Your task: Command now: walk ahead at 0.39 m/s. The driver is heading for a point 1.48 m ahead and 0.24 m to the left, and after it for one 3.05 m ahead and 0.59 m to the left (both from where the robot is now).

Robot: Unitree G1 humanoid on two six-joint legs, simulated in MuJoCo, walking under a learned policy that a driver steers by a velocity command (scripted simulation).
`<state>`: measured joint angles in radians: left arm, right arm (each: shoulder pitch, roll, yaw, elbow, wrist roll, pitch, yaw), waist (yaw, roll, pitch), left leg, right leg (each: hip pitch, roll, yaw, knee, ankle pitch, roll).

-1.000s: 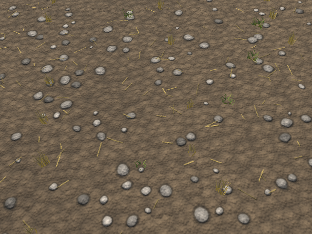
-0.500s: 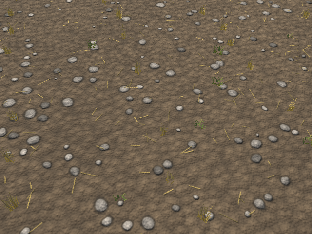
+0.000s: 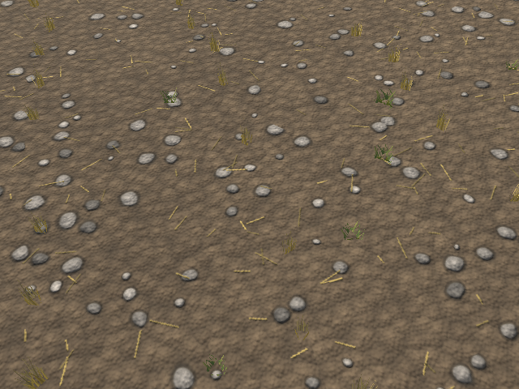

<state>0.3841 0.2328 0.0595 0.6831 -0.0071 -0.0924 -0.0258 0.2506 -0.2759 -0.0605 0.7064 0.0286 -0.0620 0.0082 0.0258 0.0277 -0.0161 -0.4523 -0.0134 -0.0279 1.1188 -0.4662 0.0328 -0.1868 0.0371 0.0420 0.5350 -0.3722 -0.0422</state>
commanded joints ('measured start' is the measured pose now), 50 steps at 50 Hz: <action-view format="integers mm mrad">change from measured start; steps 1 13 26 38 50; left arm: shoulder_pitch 49 26 -109 -451 -152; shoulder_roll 122 224 125 99 141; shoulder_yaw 24 43 7 -12 8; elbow -27 61 -3 -105 1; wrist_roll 3 -20 5 -12 14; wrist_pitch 6 19 29 -11 -9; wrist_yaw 15 33 41 -21 -7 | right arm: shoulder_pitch -159 -200 -7 184 68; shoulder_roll -62 -119 -119 -175 -116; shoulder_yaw -14 -26 -20 -27 -5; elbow -120 -131 -5 98 24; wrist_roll -9 -9 -31 -9 -13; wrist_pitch -28 -36 -57 -1 -18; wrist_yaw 14 33 20 -5 -1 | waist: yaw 25 -39 -8 -123 -32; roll -100 -146 26 27 -115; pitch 50 30 39 102 -34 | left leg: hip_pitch -434 77 222 488 -174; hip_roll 95 -7 221 259 144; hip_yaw -21 80 -197 -93 -48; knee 12 -584 -1012 -917 35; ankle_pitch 109 406 321 481 181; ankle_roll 3 47 230 165 -17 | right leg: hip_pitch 290 171 -494 -499 77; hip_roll -287 -248 -193 -112 -268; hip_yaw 349 93 41 -19 240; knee -275 -204 516 -4 -330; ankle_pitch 392 728 235 397 336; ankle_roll -197 -93 50 24 -195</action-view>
